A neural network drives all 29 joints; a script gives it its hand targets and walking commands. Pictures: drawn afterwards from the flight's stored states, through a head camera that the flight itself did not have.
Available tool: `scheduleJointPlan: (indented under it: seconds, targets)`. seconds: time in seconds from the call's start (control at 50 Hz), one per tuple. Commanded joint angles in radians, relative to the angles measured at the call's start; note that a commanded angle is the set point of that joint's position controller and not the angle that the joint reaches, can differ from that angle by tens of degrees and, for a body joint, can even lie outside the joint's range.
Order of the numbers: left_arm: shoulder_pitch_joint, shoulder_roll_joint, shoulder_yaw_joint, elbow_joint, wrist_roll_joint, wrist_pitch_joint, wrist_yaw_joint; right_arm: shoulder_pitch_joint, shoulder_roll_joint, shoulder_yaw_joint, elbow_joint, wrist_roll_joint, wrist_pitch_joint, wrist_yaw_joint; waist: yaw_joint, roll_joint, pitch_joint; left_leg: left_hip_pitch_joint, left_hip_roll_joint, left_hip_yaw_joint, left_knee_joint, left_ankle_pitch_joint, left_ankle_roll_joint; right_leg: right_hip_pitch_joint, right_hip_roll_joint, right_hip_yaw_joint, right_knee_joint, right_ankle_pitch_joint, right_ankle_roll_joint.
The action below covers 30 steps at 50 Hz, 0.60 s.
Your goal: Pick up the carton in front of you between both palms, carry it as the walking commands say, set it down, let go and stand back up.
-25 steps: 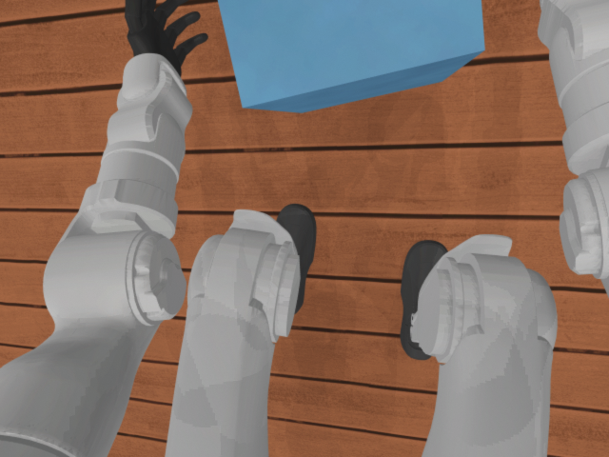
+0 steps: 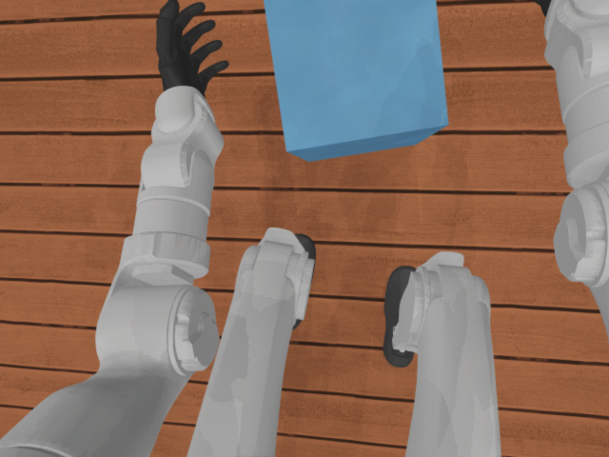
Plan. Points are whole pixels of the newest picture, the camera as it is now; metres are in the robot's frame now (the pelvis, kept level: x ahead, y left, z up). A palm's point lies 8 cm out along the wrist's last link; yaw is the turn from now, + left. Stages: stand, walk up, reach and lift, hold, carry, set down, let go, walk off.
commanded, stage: set down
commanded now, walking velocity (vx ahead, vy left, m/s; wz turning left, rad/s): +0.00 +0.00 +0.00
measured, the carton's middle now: (354, 84) +0.54 +0.03 -0.34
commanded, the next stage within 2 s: let go in 0.54 s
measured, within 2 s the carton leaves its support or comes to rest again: neither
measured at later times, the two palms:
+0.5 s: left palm (79, 32) +0.47 +0.20 +0.03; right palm out of the picture +0.59 -0.18 +0.04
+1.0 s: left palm out of the picture +0.39 +0.22 +0.16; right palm out of the picture +0.44 -0.20 +0.14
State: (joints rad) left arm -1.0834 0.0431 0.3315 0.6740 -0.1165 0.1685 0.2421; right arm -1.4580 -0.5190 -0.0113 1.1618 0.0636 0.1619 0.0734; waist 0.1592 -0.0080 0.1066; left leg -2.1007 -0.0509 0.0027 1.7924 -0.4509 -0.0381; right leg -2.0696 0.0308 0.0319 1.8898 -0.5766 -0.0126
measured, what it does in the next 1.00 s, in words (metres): rises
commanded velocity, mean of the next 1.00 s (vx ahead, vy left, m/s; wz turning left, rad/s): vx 0.00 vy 0.00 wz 0.00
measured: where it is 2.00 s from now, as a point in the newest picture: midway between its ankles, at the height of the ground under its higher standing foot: (344, 315)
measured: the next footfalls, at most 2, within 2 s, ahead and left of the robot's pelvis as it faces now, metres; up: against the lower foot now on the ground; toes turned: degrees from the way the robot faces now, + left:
none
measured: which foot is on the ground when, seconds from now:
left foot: down 0.00-1.00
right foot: down 0.00-1.00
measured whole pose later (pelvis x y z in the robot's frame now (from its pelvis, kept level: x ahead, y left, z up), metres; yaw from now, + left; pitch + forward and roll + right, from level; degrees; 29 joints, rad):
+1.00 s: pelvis +0.08 +0.01 +0.25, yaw -5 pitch +31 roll +0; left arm -0.30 0.14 0.16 0.52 0.03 0.09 -0.09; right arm -0.50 -0.18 -0.20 0.64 -0.10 0.11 -0.06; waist 0.11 0.02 -0.07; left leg -1.09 -0.01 -0.01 0.82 -0.27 0.00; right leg -1.06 0.06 0.07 0.84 -0.32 0.00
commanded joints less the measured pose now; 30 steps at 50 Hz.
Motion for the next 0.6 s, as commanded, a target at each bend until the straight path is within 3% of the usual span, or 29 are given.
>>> scheduleJointPlan:
  seconds: [0.0, 0.2, 0.5, 0.58]
  targets:
    - [-0.146, 0.067, 0.008, -0.137, 0.005, -0.002, -0.004, -0.271, -0.121, -0.024, -0.145, -0.017, -0.006, 0.006, 0.020, -0.153, -1.123, 0.685, -0.029, 0.093, -0.170, 0.305, -0.057, 0.541, 0.031, -0.035, -0.251, 0.217, -0.023]
    - [-0.058, 0.087, 0.043, -0.214, 0.023, 0.028, -0.032, -0.224, -0.079, -0.043, -0.257, -0.052, 0.048, 0.020, 0.048, -0.245, -1.216, 0.666, -0.034, 0.121, -0.349, 0.368, -0.045, 0.863, 0.041, -0.022, -0.420, 0.392, 0.004]
    - [0.024, 0.041, 0.081, -0.204, 0.094, 0.025, -0.084, -0.113, -0.029, -0.122, -0.205, -0.128, 0.044, 0.042, 0.055, -0.197, -1.107, 0.841, -0.015, 0.109, -0.634, 0.403, -0.047, 1.033, 0.041, 0.008, -0.722, 0.451, 0.008]
    - [0.081, 0.025, 0.079, -0.206, 0.128, 0.011, -0.106, -0.031, -0.001, -0.166, -0.212, -0.164, 0.028, 0.037, 0.036, -0.185, -1.110, 0.908, -0.012, 0.107, -0.702, 0.434, -0.048, 1.105, 0.042, 0.012, -0.793, 0.512, 0.011]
